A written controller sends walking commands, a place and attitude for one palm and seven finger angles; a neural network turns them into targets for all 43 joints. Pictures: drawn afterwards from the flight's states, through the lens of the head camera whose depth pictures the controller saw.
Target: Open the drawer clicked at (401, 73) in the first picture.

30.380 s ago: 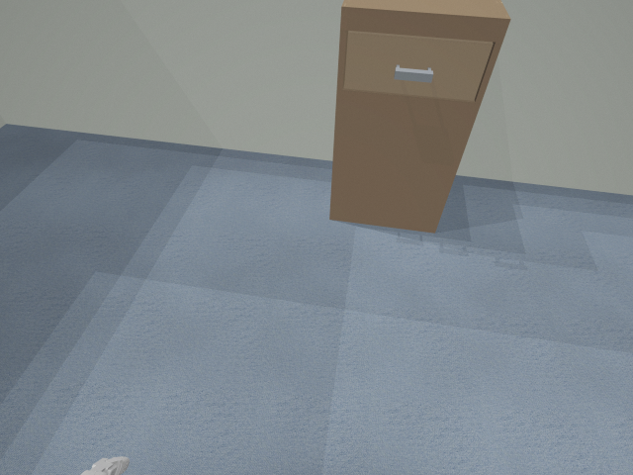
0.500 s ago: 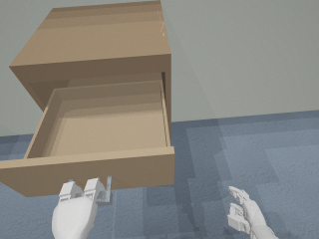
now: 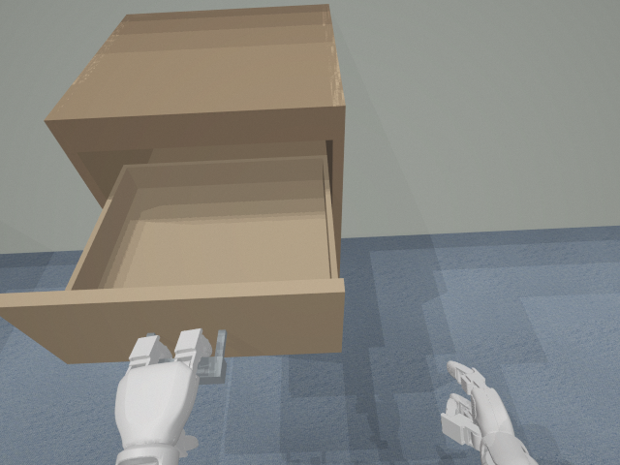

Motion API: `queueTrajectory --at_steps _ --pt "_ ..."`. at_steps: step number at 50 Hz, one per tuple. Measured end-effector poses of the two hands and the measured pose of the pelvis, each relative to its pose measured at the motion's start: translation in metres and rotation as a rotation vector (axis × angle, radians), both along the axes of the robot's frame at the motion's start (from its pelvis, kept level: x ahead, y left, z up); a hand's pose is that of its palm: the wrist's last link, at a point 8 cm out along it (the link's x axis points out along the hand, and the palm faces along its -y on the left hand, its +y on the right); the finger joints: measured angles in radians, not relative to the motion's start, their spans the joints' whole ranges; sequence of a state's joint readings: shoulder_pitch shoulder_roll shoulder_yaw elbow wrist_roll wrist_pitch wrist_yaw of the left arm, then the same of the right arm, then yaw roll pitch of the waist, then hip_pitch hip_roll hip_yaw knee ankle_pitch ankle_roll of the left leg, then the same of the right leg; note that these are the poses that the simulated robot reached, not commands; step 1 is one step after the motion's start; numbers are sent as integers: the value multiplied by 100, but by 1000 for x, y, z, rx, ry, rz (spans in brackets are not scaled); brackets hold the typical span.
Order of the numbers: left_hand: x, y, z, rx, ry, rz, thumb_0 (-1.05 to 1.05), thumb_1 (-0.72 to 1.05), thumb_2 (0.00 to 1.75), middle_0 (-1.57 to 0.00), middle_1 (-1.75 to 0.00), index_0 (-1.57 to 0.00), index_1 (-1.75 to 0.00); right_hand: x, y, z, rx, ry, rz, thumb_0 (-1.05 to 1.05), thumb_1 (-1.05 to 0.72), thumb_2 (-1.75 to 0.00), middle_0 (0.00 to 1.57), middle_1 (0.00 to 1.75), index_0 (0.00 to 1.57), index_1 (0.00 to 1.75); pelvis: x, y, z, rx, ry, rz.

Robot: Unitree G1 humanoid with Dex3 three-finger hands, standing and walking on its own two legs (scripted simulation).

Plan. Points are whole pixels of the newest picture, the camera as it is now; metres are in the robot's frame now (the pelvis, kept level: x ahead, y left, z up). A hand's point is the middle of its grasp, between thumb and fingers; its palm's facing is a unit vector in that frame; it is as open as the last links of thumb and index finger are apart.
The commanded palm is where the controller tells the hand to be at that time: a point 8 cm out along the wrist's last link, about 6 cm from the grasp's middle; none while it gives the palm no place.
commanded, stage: open the thumb to release the handle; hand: left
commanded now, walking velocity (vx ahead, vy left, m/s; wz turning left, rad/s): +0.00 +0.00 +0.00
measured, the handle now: (183, 355) +0.25 +0.20 -0.01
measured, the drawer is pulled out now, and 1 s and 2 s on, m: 0.30 0.30 0.30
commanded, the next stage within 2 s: lift the hand off the handle in 0.02 s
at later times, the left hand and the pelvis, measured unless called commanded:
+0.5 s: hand (180, 399) +0.20 +0.20 -0.02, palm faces +0.03 -0.08 -1.00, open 13.8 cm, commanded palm +0.17 +0.20 +0.04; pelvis -0.01 +0.00 +0.00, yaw +1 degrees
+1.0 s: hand (155, 372) +0.21 +0.20 +0.05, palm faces +0.08 -0.15 -0.99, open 13.7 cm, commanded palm +0.17 +0.20 +0.11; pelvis +0.00 +0.01 +0.02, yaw +1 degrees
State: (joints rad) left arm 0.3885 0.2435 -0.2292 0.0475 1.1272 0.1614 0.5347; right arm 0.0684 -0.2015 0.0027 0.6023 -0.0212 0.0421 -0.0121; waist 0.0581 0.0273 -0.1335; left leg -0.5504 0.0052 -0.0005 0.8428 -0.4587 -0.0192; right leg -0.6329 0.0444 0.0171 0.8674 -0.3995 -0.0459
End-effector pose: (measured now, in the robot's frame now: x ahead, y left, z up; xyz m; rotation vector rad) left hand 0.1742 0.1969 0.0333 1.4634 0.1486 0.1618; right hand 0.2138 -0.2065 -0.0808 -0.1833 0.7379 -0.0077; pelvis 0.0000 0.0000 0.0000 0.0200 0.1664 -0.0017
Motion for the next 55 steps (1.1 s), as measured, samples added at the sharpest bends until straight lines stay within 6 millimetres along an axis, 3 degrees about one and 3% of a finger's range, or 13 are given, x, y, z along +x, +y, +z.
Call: queueTrajectory --at_steps 9,25,37,42,55 --pt "-1 -1 -1 1 -7 4 0 -44 32 -33 -121 -33 -120 -7 -10 -1 -17 0 -12 1 -91 -90 20 30 20 30 -4 0 -1 1 1 2" --pt "5 -2 0 18 -15 19 0 -49 30 -35 -122 -32 -120 -20 -6 -15 -8 49 -26 2 -91 -90 20 30 20 30 -12 -1 -2 6 -2 11" --pt "7 13 43 7 -58 68 0 -49 30 -34 -121 -35 -121 -12 -3 5 6 15 -26 2 -91 -90 20 30 20 30 -7 1 12 3 -59 8" --pt "7 15 51 -19 -34 67 0 -49 30 -32 -120 -34 -121 -2 1 15 -5 -3 -1 2 -91 -90 20 30 20 30 -5 4 17 -1 -81 16" --pt "9 10 87 -44 -91 -19 0 -49 30 -32 -120 -36 -121 20 27 29 48 -45 66 2 -91 -90 20 29 20 30 8 13 24 -11 -111 6"
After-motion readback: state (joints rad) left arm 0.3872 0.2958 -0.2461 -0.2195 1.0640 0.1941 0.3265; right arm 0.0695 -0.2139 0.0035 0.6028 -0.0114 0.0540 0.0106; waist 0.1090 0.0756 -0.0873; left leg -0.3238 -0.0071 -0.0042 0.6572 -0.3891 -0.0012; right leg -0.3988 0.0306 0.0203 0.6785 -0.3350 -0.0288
